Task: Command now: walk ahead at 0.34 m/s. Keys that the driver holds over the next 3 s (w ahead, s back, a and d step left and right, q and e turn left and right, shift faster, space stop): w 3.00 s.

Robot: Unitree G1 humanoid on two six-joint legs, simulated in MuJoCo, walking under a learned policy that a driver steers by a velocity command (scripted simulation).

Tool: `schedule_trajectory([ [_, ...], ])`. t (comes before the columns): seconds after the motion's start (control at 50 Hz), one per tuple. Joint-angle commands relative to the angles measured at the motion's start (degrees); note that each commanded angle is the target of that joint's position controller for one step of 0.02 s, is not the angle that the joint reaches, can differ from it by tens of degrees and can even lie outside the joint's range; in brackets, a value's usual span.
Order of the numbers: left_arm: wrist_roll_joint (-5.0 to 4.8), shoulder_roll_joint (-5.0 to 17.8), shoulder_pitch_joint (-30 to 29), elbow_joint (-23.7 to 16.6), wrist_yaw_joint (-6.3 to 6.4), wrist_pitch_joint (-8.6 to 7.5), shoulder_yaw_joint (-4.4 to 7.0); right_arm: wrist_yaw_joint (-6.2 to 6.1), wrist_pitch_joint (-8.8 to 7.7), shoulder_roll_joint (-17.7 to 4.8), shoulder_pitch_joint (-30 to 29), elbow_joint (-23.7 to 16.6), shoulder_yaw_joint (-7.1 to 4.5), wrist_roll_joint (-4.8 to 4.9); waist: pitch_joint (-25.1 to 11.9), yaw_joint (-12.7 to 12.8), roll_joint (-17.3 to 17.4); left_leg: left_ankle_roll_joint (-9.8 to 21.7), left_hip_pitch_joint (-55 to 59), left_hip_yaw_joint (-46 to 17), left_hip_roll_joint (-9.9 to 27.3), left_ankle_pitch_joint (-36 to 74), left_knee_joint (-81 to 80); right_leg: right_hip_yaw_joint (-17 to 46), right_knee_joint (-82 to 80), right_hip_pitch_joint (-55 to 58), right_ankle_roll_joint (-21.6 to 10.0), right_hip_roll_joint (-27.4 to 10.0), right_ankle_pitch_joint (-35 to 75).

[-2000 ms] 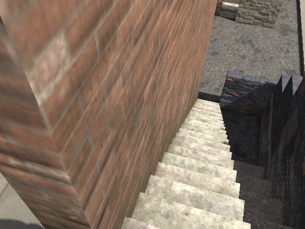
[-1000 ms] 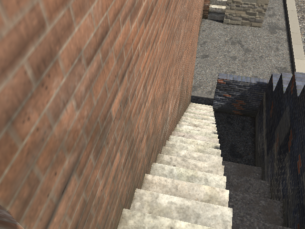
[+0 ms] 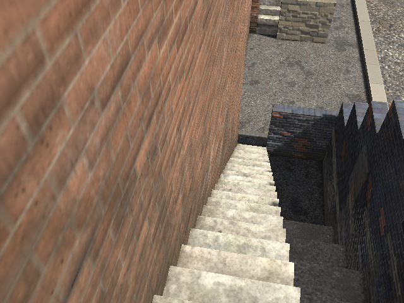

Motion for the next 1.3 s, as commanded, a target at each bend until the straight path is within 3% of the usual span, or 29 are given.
schedule_trajectory([
  [0.02, -0.07, 1.2, -2.5, -6.2, 1.96, -2.69, -0.37, -1.53, -0.83, -9.3, -2.5, -2.9, -2.49, -0.19, 4.5, 1.6, 6.0, 13.0, -3.3, -16.2, 14.4, 3.3, -12.3, -2.6, -4.9, -2.2, 0.3, -1.5, 4.0],
  [0.08, 0.46, 10.3, 25.6, -0.1, 1.47, -5.43, 2.06, -0.01, -1.14, 0.4, -2.4, -7.2, 1.08, -2.89, -7.6, 10.2, -13.4, -1.4, -33.5, -0.8, -7.2, -15.8, 38.3, 29.6, -8.3, 33.2, -20.8, -23.3, 51.0],
  [0.12, 4.13, 8.9, 24.8, 0.5, -1.51, -5.02, 2.65, 0.51, -3.41, -1.9, -7.8, -9.6, 0.34, 0.58, 2.6, 10.2, -4.2, -0.5, -46.5, -12.0, -4.0, -10.4, 50.9, 19.6, -6.0, 28.6, -15.3, -23.1, 48.4],
  [0.2, 2.22, -1.1, 10.3, -3.8, -2.63, -2.08, 0.06, 2.27, -1.27, -1.7, -0.3, -6.3, 0.11, -1.20, 4.9, 1.7, -1.0, -1.9, -35.8, -7.1, 2.0, 8.8, 42.8, 9.1, -11.5, 3.6, -12.2, -15.6, 33.9],
  [0.26, 0.99, 0.2, 6.0, -3.6, -1.50, -1.86, 0.51, 3.05, -0.08, 2.6, -7.1, -10.5, 2.17, -0.18, 4.1, 1.7, -3.2, -2.8, -20.2, -0.7, 1.7, 9.7, 20.6, 5.0, -13.6, -11.4, -10.4, -10.4, 22.5],
  [0.3, 4.24, 3.0, 4.2, -5.2, -2.13, -1.94, 0.89, 4.58, -1.16, -1.0, 0.1, -8.6, 0.87, -0.64, 1.8, -0.3, 1.0, -0.4, -8.8, 1.0, -1.8, 19.3, 28.7, 4.7, -4.1, -22.8, -10.5, -10.7, 22.7],
  [0.36, 2.29, -2.8, 24.1, -0.7, 1.28, -2.69, -0.32, 2.65, -1.89, -1.4, -17.0, -15.2, 1.44, -2.25, -0.9, 12.5, -1.2, -0.5, -56.3, -8.3, 4.2, 33.5, 6.6, 16.9, 12.4, 26.8, -9.7, -15.1, 18.1],
  [0.44, 1.00, -8.4, 30.0, 0.1, 2.09, -1.14, -2.82, 3.00, -1.97, 2.0, -25.8, -19.2, 2.01, -1.42, 3.3, 14.0, 0.0, 0.2, -43.1, 0.2, 2.6, 45.2, -1.5, 12.9, 16.6, 9.0, -6.1, -5.1, 18.7],
  [0.54, 2.01, 1.5, 18.4, 0.7, -2.85, 0.69, -2.44, 5.35, 1.76, 1.7, -14.2, -22.4, 2.40, -1.74, 7.9, 4.4, -1.9, -1.1, -5.3, 3.7, 0.3, 26.0, -12.0, 17.9, 16.9, -12.0, -11.6, -8.1, -1.3],
  [0.56, 3.28, 4.4, 15.2, -1.5, -1.27, 3.63, -0.31, -1.27, 3.53, -3.0, 2.0, -13.0, -2.86, 8.86, 1.7, -1.3, -7.8, -0.2, 1.8, -3.1, 6.7, 49.3, -24.1, 9.6, 40.7, -2.0, -10.0, -0.1, 6.9],
  [0.58, 2.20, 4.6, 16.4, 0.5, -1.11, 4.73, 0.12, -4.75, 4.16, -9.0, 13.2, -10.6, -4.87, 6.44, -6.6, -5.1, -5.5, -1.4, 20.5, 0.3, 7.2, 48.8, -19.4, 3.6, 61.4, -11.2, -8.7, 2.9, -8.0],
  [0.62, 1.09, 1.0, 9.2, -3.4, -2.09, 4.94, 0.17, -3.85, 5.22, -9.7, 18.4, -10.6, -4.09, 2.39, -8.8, -9.6, 0.8, -1.0, 40.9, -5.9, 14.0, 63.1, 7.7, 3.2, 96.5, -40.5, -4.7, 5.3, -36.2],
  [0.64, 0.08, -2.1, 21.2, -5.9, -1.70, 4.34, -0.84, -2.09, 4.26, -9.2, 15.5, -10.9, -3.19, 3.57, -13.6, 0.4, 11.8, 2.8, 44.5, -10.5, 22.2, 89.2, 14.4, 5.7, 92.4, -46.7, -3.9, 1.0, -29.8],
  [0.66, -0.22, -2.6, 16.1, -8.4, -1.24, 6.06, -2.28, -2.87, 3.27, -15.4, 11.9, -9.2, -6.64, 5.85, -19.0, -0.7, 28.0, 16.1, 40.1, -29.0, 32.3, 43.9, -1.0, 3.9, 91.2, -53.8, -1.3, -2.7, -21.7],
  [0.7, 8.19, 3.4, 6.1, -4.7, -1.41, 8.95, -0.98, -1.99, 2.17, -1.5, 9.5, -11.0, -1.77, 5.03, 4.4, -0.8, 0.1, 9.4, 7.7, -11.9, 17.4, 27.5, -3.2, 6.4, 81.3, -45.9, -2.7, -1.3, -11.5],
  [0.72, 6.58, -0.4, 7.6, -5.8, -1.71, 9.92, -1.52, -1.94, 0.71, -4.9, 8.7, -10.2, -1.89, 2.56, 6.8, 3.5, 5.1, 10.4, -0.8, -12.2, 22.8, 33.3, -0.7, 7.4, 73.0, -46.0, -1.4, -2.7, -2.3],
  [0.76, 3.29, 0.4, -5.4, -13.2, -3.57, 10.09, -3.03, -4.40, -1.16, -2.2, -5.5, -13.1, -0.48, 4.15, 14.7, 6.1, 7.8, 3.4, -31.7, -2.9, 16.4, 8.7, -10.8, 10.3, 35.3, -30.7, 3.1, -5.6, 22.3],
  [0.8, 4.16, -1.5, 8.9, -5.4, -4.59, 10.46, -3.11, -5.22, -2.48, -10.4, -2.8, -11.9, -2.23, 4.50, 4.9, 10.3, 7.7, 4.0, -36.1, 0.3, 14.2, 19.2, -4.0, 2.9, 35.7, -2.1, 3.1, -1.8, 37.6],
  [0.86, 4.65, 2.7, -5.5, -10.9, -5.85, 10.29, -1.59, -6.04, -4.71, -5.0, 3.1, -8.5, -1.94, 7.95, 6.7, 2.8, 7.9, 3.8, -19.5, -6.7, 13.0, -4.4, 7.0, 14.8, 20.0, -23.6, 0.0, -3.8, 58.7],
  [1.0, -0.01, -1.0, -12.2, -10.7, -7.45, 9.02, -3.39, -5.72, 2.27, -9.2, 12.2, -5.6, -5.00, 3.21, 8.8, -7.1, 6.1, 3.8, -24.0, -2.6, 14.4, -0.2, 23.7, 1.2, -5.7, 4.9, -0.1, -8.5, 47.3],
  [1.04, 2.32, 2.5, 4.6, -3.2, -6.83, 6.82, -1.65, -6.67, 4.20, -10.8, 11.1, -6.1, -5.83, 1.66, 5.3, -1.4, -1.0, 4.8, -21.4, -1.6, 9.3, 1.8, 39.0, 3.3, -18.1, 15.5, -1.5, -9.4, 35.2],
  [1.08, 3.29, 9.8, 18.2, 4.1, -6.81, 3.66, -0.94, -3.99, 6.35, -4.5, 14.3, -6.9, -5.16, 2.36, -6.3, -0.1, -24.1, 0.8, -46.3, 5.1, -5.1, -41.5, 91.8, 1.8, 12.4, 38.4, -0.3, -13.6, 80.5],
  [1.1, -0.81, 15.7, 24.7, 5.1, -6.47, 4.07, 1.37, -4.68, 5.84, -4.5, 9.3, -10.9, -4.90, 3.34, -10.0, 4.9, -31.9, 1.9, -62.1, -0.7, -6.2, -37.4, 104.7, 5.2, 18.2, 42.0, 1.5, -18.3, 87.1],
  [1.12, -2.40, 13.8, 24.1, 4.8, -4.36, 4.20, 1.39, -5.85, 5.25, -6.0, 3.5, -11.2, -5.33, 4.01, -12.1, 9.1, -30.8, 3.0, -67.9, -5.2, -6.8, -25.3, 102.7, 7.8, 12.9, 40.0, 4.0, -19.4, 73.7],
  [1.14, -0.94, 14.4, 17.0, 2.2, -2.11, 3.99, 1.81, -6.02, 4.87, -4.7, -0.1, -12.3, -4.98, 5.39, -16.2, 9.8, -27.6, 2.3, -64.1, -9.3, -6.8, -14.3, 96.1, 22.0, 1.4, 31.5, 1.4, -25.7, 36.9],
  [1.16, 1.40, 7.0, 7.3, 0.1, -1.18, 3.79, 0.00, -5.70, 6.13, -4.7, -2.1, -8.7, -5.62, 4.97, -9.5, 6.7, -14.7, 2.0, -61.3, -10.4, -5.8, -1.2, 93.3, 23.6, -2.3, 21.7, 2.5, -23.8, 32.4],
  [1.2, 5.55, 3.6, 5.2, 1.0, -3.03, 2.50, -0.58, -7.01, 9.62, -3.8, 5.3, -5.9, -4.96, 4.07, -5.0, 1.1, -12.6, 0.4, -54.4, -8.5, -6.4, -0.6, 88.5, 26.0, -6.2, 10.4, -7.1, -26.0, 26.5],
  [1.22, 3.16, -0.8, 5.2, 2.9, -3.95, 1.08, -1.93, -7.18, 10.64, -3.0, 6.0, -5.1, -5.11, 0.91, -1.5, -1.0, -6.3, 0.5, -56.5, -12.9, -6.4, 10.9, 79.4, 21.9, -4.6, 8.7, -2.8, -22.7, 23.0],
  [1.3, 0.22, 1.4, 2.6, 8.6, -3.99, -1.62, -3.04, -5.23, 12.23, -0.4, -2.1, -7.0, -4.09, 0.45, 4.5, -4.0, -3.8, -2.9, -48.6, -13.3, -8.2, 23.1, 52.0, 16.0, -7.5, -3.2, 0.2, -17.6, 40.6],
])
Next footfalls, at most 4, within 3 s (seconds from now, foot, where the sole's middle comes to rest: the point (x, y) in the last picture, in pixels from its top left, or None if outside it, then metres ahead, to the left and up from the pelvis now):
0.60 left None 0.32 0.15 -0.97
1.04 right None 0.50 -0.24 -1.18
2.08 left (222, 272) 0.99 -0.08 -1.57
2.26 right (265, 257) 1.09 -0.33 -1.59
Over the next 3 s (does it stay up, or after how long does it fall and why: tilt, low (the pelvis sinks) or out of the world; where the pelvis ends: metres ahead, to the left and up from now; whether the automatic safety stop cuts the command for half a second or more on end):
stays up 1.69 -0.30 -1.48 its command is cut before an obstacle after 0.6 s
